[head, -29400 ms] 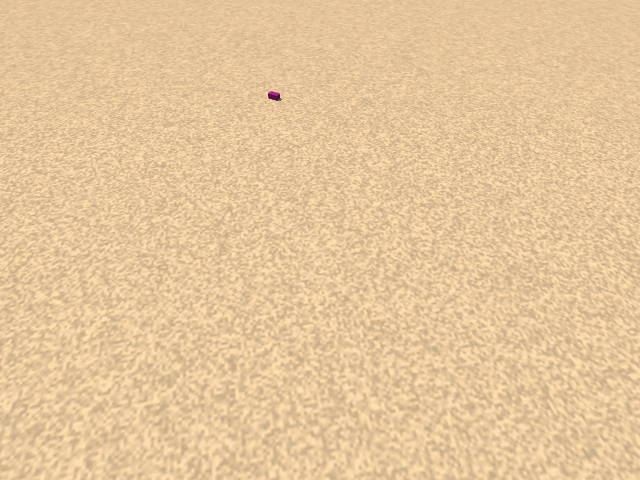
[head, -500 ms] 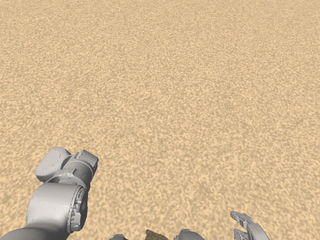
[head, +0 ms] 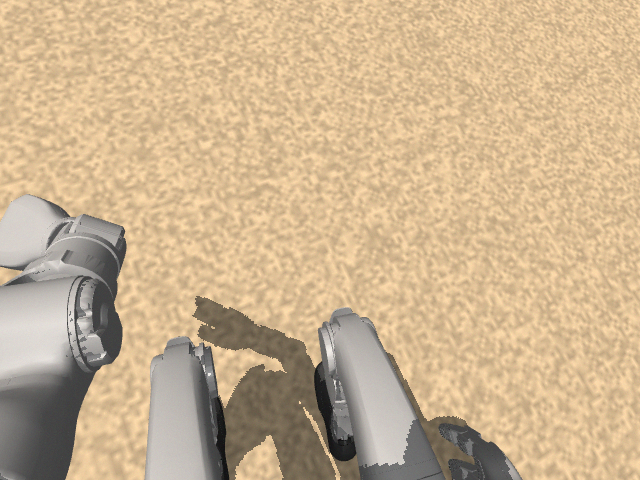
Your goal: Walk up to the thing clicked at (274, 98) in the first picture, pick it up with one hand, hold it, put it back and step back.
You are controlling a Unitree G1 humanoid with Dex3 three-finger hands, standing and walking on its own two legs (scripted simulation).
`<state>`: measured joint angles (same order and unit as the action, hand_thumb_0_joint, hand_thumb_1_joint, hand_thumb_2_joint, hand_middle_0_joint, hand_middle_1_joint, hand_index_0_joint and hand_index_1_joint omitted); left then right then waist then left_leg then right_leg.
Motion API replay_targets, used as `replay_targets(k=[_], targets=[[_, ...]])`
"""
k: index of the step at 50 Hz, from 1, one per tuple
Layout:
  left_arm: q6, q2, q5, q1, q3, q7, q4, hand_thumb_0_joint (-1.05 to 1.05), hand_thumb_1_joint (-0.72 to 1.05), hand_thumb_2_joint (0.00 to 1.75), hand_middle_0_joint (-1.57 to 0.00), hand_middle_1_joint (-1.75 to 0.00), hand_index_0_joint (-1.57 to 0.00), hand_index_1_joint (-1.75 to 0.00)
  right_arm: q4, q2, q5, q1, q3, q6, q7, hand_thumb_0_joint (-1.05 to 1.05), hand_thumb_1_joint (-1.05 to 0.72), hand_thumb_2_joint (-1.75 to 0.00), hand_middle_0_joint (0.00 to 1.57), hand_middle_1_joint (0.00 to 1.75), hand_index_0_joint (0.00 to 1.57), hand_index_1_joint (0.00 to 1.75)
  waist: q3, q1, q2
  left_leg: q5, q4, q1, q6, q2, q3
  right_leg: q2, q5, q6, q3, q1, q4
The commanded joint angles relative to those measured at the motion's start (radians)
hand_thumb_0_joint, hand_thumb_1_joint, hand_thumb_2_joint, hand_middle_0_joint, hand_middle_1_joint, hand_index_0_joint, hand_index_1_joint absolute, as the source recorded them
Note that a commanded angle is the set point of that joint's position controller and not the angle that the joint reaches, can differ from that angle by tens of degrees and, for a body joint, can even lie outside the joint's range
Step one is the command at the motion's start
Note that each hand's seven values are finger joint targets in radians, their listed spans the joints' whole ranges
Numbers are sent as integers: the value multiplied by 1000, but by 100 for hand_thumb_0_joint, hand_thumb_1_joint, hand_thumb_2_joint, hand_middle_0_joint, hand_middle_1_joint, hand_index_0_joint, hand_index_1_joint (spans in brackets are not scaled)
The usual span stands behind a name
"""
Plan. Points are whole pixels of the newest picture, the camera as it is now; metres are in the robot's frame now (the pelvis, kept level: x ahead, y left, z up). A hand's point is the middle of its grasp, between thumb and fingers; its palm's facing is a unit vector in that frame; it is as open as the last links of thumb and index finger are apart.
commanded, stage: crouch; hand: left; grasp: from above
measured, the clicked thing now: (68, 245) +0.45 +0.27 -0.16
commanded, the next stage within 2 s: lower in 1.00 s
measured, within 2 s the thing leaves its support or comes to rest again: neither
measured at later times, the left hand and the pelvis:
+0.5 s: hand (107, 259) +0.45 +0.26 -0.27, palm faces -0.13 -0.41 -0.90, open 8.9 cm; pelvis -0.01 +0.00 -0.14, yaw -1 degrees
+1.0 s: hand (112, 265) +0.46 +0.27 -0.33, palm faces -0.15 -0.43 -0.89, open 8.8 cm; pelvis -0.01 +0.00 -0.18, yaw -3 degrees
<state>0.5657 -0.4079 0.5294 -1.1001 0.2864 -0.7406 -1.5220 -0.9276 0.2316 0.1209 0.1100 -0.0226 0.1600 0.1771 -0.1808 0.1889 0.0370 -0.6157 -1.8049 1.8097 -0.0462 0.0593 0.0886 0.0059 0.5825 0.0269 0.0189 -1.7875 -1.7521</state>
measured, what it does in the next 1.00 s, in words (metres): lowers itself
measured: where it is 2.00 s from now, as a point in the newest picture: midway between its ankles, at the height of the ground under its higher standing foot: (277, 444)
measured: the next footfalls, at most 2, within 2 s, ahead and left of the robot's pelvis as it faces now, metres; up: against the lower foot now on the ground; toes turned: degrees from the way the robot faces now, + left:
none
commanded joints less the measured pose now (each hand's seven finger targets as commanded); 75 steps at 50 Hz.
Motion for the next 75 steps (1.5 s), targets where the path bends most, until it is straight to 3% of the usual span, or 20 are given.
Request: replay_targets(k=[1,9,16,19,24,29,32,35,38,42,44,46,48,52,57,58,59,63,64,75], targets=[[7,-231,33,-396,-9,-25,55,0,76,55,-124,-29,-120,-35,29,231,-7,151,-55,22,1,0,-90,-90,20,30,20,30,-663,25,153,78,119,-356,12,-32,-59,23,-47,-38,66,227,147],[-25,-295,61,-423,15,10,27,0,83,49,-126,-31,-123,-34,26,241,-1,195,-51,39,31,0,-90,-90,20,30,20,30,-591,82,114,88,-56,-148,38,-41,-66,21,-61,-25,62,111,8],[-32,-365,147,-506,20,17,81,0,84,45,-124,-33,-123,-34,34,290,-3,229,-67,45,60,0,-90,-90,20,30,20,30,-699,68,303,104,-121,-214,20,-32,-59,8,-115,-41,89,3,-135],[-25,-333,136,-482,30,1,31,0,83,48,-127,-27,-124,-31,38,299,-4,242,-79,47,68,0,-90,-90,20,30,20,30,-677,72,294,78,-144,-186,19,-29,-52,11,-94,-41,104,-44,-165],[-32,-360,107,-490,69,-9,-11,0,82,54,-129,-27,-124,-32,30,303,9,271,-76,53,81,0,-90,-90,20,30,20,30,-649,96,214,94,-223,-66,35,-40,-77,12,-113,-26,93,-29,-189],[-42,-414,125,-495,85,9,-56,0,86,50,-130,-28,-127,-32,19,304,23,281,-57,59,98,0,-90,-90,20,30,20,30,-590,113,125,122,-302,44,51,-45,-93,19,-152,-11,83,6,-219],[-51,-482,161,-505,98,11,-46,0,86,47,-131,-25,-128,-29,18,313,27,271,-52,61,103,0,-90,-90,20,30,20,30,-601,100,148,129,-331,64,59,-49,-97,17,-162,-7,82,23,-236],[-57,-488,187,-488,90,14,-77,0,88,42,-131,-23,-129,-26,20,321,36,270,-46,60,112,0,-90,-90,20,30,20,30,-604,99,154,108,-346,90,59,-47,-92,22,-147,-6,89,29,-254],[-62,-495,181,-507,105,2,-56,0,90,41,-132,-24,-130,-26,24,330,42,278,-44,59,117,0,-90,-90,20,30,20,30,-632,98,230,117,-332,20,47,-43,-75,19,-140,-21,112,-6,-284],[-64,-455,168,-524,85,5,-78,0,89,43,-132,-24,-129,-27,8,334,59,281,-36,64,123,0,-90,-90,20,30,20,30,-562,143,209,88,-352,39,47,-38,-64,21,-119,-19,135,-45,-296],[-75,-481,158,-542,101,5,-65,0,90,44,-132,-27,-130,-29,-5,344,68,281,-34,70,127,0,-90,-90,20,30,20,30,-564,146,222,94,-357,37,47,-37,-60,19,-125,-18,140,-50,-303],[-79,-496,162,-525,107,-1,-65,0,87,45,-132,-24,-129,-28,-3,346,68,279,-27,69,130,0,-90,-90,20,30,20,30,-558,138,242,108,-361,35,44,-37,-60,19,-136,-18,143,-47,-307],[-82,-494,177,-540,90,5,-62,0,88,47,-132,-26,-129,-30,-11,344,78,269,-19,71,135,0,-90,-90,20,30,20,30,-551,155,233,108,-376,45,44,-38,-57,20,-139,-17,150,-46,-319],[-86,-520,195,-519,108,-6,-63,0,92,50,-136,-27,-132,-31,-5,358,74,284,-18,72,145,0,-91,-90,20,30,20,30,-562,134,296,122,-361,3,37,-36,-48,19,-149,-28,157,-64,-336],[-77,-498,202,-475,90,-3,-122,0,91,49,-135,-30,-132,-34,2,360,80,289,-10,71,160,0,-91,-90,20,30,20,30,-501,159,251,125,-376,48,45,-39,-48,26,-157,-27,160,-57,-331],[-80,-512,199,-461,107,-5,-131,0,90,50,-135,-29,-131,-33,2,371,75,293,-9,71,161,0,-91,-90,20,30,20,30,-512,145,251,134,-369,50,44,-38,-42,26,-164,-29,158,-54,-331],[-78,-504,200,-475,91,-4,-152,0,90,46,-134,-29,-131,-32,-3,361,86,282,0,74,163,0,-91,-90,20,30,20,30,-459,174,231,115,-380,80,53,-40,-39,23,-155,-24,164,-69,-333],[-89,-524,193,-474,82,-2,-161,0,82,46,-128,-28,-125,-32,1,379,91,282,18,81,166,0,-91,-90,20,30,20,30,-412,193,209,90,-378,89,56,-39,-23,28,-132,-24,173,-73,-329],[-97,-551,195,-470,93,-9,-156,0,80,43,-127,-27,-123,-30,2,389,86,283,16,82,164,0,-91,-90,20,30,20,30,-421,179,223,86,-375,81,56,-36,-21,30,-128,-25,174,-67,-326],[-143,-614,196,-509,109,-75,-144,0,82,50,-127,-35,-124,-38,2,412,113,271,67,111,193,0,-91,-90,20,30,20,30,-425,215,308,96,-403,38,48,-26,-10,31,-159,-27,200,-31,-348]])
